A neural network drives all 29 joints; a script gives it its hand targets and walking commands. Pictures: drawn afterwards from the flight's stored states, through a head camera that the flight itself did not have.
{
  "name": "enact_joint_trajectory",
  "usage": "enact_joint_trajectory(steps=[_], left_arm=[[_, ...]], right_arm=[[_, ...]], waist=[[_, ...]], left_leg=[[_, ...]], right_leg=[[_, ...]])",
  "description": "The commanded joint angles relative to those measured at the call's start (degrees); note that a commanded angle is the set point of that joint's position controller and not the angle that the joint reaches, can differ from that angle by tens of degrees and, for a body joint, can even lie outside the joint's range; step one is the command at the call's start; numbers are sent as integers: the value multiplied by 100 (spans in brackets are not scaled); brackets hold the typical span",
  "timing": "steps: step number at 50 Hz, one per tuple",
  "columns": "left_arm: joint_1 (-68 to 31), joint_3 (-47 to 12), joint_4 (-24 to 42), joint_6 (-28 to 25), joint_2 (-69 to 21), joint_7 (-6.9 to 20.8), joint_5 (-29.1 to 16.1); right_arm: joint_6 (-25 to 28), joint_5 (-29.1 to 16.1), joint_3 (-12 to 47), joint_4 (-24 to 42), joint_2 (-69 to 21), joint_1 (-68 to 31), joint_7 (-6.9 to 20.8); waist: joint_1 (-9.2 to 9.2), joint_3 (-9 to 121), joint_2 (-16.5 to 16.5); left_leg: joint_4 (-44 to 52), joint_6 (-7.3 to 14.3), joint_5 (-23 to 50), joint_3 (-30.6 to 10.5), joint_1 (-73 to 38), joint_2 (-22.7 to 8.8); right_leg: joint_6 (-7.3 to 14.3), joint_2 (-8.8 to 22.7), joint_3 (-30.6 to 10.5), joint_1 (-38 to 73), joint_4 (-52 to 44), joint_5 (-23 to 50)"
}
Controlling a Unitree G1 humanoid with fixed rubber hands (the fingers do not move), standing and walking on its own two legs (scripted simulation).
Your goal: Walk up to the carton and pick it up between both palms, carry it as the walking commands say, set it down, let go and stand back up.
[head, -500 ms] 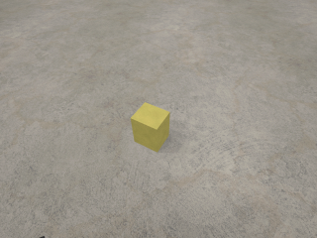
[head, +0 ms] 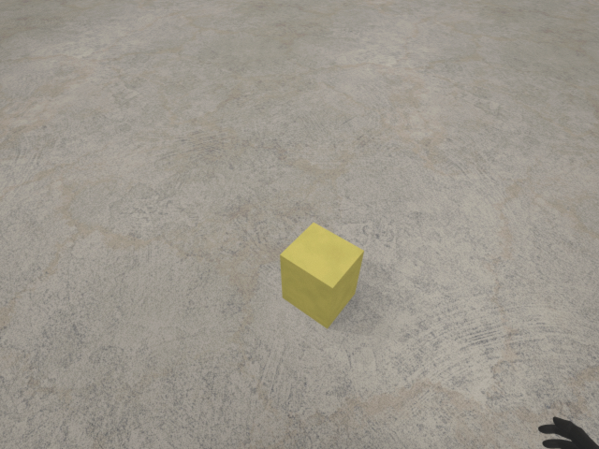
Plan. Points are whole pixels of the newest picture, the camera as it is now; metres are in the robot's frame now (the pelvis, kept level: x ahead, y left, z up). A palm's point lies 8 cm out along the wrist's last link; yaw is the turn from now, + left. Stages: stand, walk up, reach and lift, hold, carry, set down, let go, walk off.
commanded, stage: walk up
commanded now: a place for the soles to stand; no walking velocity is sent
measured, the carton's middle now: (320, 275) +0.82 -0.03 -0.62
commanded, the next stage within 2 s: none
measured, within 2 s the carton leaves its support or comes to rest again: neither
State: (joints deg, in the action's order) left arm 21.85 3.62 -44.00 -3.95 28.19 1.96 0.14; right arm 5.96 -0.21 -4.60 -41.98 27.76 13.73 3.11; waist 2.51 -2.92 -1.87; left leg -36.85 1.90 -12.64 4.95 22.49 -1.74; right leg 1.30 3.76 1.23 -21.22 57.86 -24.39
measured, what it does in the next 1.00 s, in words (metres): walks ahead: right foot, then left foot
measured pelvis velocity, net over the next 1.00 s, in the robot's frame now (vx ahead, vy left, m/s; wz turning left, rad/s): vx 0.29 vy -0.02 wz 0.02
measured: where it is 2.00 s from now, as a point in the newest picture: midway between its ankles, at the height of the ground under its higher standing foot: (263, 413)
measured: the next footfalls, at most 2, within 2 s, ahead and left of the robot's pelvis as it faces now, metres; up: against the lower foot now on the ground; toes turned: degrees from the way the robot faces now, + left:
right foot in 0.24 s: +0.23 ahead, -0.15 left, +0.00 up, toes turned -4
left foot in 0.60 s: +0.33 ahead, +0.12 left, +0.00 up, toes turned +4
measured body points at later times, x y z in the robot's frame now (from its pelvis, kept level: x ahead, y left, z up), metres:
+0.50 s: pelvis +0.17 -0.03 +0.01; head +0.19 -0.04 +0.46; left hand +0.21 +0.34 -0.05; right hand +0.28 -0.35 -0.09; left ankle +0.24 +0.12 -0.69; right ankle +0.19 -0.14 -0.72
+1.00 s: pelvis +0.29 -0.02 +0.00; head +0.31 -0.02 +0.45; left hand +0.39 +0.32 -0.09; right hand +0.39 -0.34 -0.11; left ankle +0.29 +0.12 -0.72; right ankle +0.33 -0.13 -0.72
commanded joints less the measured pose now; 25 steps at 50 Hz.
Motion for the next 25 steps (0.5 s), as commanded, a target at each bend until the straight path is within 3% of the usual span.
enact_joint_trajectory(steps=[1, 2, 3, 5, 8, 10, 12, 13, 14, 15, 16, 17, 19, 21, 25], left_arm=[[-60, 226, 321, -86, 1087, -48, -17], [44, 239, 199, -83, 1071, 1, 2], [134, 257, 88, -72, 1018, 62, 26], [-82, 290, 114, -51, 873, 137, 57], [-333, 338, 112, -80, 756, 211, 69], [-273, 395, 31, -110, 771, 227, 64], [98, 491, -107, -159, 976, 165, 81], [576, 574, -172, -203, 1228, 81, 110], [749, 685, -88, -254, 1920, 26, 86], [515, 665, 72, -260, 1839, -2, 26], [291, 577, 128, -252, 1596, -23, -24], [73, 545, 160, -236, 1431, -46, -57], [-195, 496, 213, -227, 1281, -49, -53], [-77, 477, 233, -232, 1295, -20, -9], [-95, 436, 325, -192, 1399, 16, 8]], right_arm=[[-17, -86, -365, 116, 1356, 688, -104], [-28, -47, -319, 128, 1287, 529, -103], [-30, 13, -312, 141, 1288, 520, -90], [-11, 61, -315, 178, 1320, 551, -59], [-30, 87, -301, 290, 1369, 320, -22], [-79, 81, -282, 321, 1384, 217, 4], [-125, 108, -165, 320, 1127, 265, 3], [-126, 121, -50, 366, 840, 271, -19], [-128, 36, 1, 495, 634, 299, -40], [-165, 48, -98, 314, 1074, 415, -147], [-149, 22, -147, 190, 1226, 552, -169], [-129, 20, -135, 64, 1203, 730, -158], [-124, 39, -125, -100, 1088, 950, -88], [-161, 77, -113, -43, 908, 739, 2], [-175, 92, -126, 51, 777, 276, 95]], waist=[[-432, 17, 820], [-383, -42, 1057], [-388, -19, 1225], [-399, -61, 1288], [-321, -108, 1244], [-193, -46, 1076], [85, 130, 460], [392, 203, -493], [449, 268, -1571], [299, 99, -591], [161, 34, -213], [15, -21, -258], [-130, 42, -653], [-46, 71, -866], [7, 45, -880]], left_leg=[[2158, 1220, -1469, -2479, -1493, -1718], [2139, 1113, -1176, -1868, -1138, -1467], [2085, 1141, -939, -1546, -877, -1328], [2114, 1214, -1084, -1392, -577, -1308], [2112, 1059, -1690, -1267, -176, -1229], [1873, 895, -2036, -1136, 203, -1166], [822, 612, -2213, -830, 734, -872], [-597, 379, -2078, -426, 1388, -490], [-2340, 46, -1893, -114, 2480, 181], [-2946, 63, -1664, -953, 2557, -77], [-2988, 60, -1197, -1088, 2385, -222], [-2733, 17, -925, -1046, 2206, -355], [-2017, -108, -826, -696, 1505, -477], [-1500, -161, -840, -409, 1069, -394], [-481, -132, -391, -83, 337, -222]], right_leg=[[-38, 370, -373, -1957, 385, 161], [-73, 376, -250, -1591, -122, 127], [-100, 293, -74, -1279, -399, 114], [-95, 246, 76, -968, -896, 346], [-35, 97, 250, -381, -1739, 926], [-1, -92, 413, 369, -2196, 1242], [82, -290, 311, 1436, -2525, 857], [255, 287, -701, 2074, -3259, -218], [1012, 1939, -3836, 2269, -4604, -2227], [1346, 2175, -3978, 1930, -4568, -2183], [1446, 2006, -3417, 1727, -4355, -1501], [1381, 1774, -2775, 1531, -4220, -745], [1177, 1318, -1592, 1060, -3991, 563], [1218, 1212, -1138, 798, -3923, 1275], [1141, 1124, -860, 435, -3936, 594]])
